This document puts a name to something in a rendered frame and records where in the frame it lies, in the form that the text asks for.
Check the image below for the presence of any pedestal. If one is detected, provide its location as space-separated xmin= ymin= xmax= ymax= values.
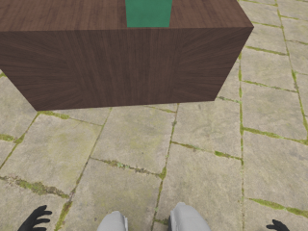
xmin=0 ymin=0 xmax=254 ymax=112

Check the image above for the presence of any robot thigh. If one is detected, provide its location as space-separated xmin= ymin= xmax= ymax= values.
xmin=96 ymin=213 xmax=128 ymax=231
xmin=170 ymin=205 xmax=212 ymax=231

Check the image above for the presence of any robot left thigh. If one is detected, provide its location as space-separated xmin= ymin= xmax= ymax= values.
xmin=96 ymin=213 xmax=128 ymax=231

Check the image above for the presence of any robot right thigh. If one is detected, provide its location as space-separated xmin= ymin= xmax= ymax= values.
xmin=170 ymin=205 xmax=212 ymax=231

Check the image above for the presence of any carton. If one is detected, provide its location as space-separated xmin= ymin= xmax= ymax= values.
xmin=125 ymin=0 xmax=172 ymax=28

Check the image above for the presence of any left robot hand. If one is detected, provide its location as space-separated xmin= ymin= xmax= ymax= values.
xmin=17 ymin=205 xmax=52 ymax=231

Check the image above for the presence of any right robot hand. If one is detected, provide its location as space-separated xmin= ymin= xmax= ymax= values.
xmin=266 ymin=219 xmax=290 ymax=231

